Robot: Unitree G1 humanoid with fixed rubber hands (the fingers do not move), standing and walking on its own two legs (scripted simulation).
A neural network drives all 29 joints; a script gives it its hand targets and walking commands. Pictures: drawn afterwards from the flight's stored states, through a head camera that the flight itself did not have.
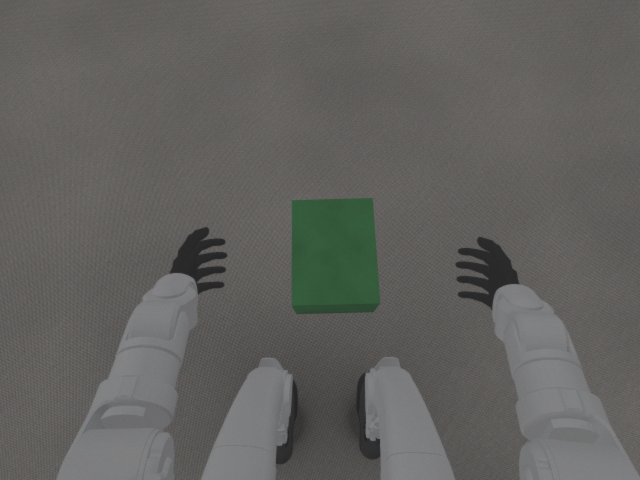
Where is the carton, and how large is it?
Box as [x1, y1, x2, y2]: [292, 198, 379, 313]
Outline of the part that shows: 372,198 292,200 292,306 296,313 373,311 379,304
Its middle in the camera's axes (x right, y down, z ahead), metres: +0.04 +0.06 +1.06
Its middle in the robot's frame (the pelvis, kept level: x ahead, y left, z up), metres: +0.52 +0.00 -0.61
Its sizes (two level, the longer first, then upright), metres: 0.285 0.219 0.154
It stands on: the floor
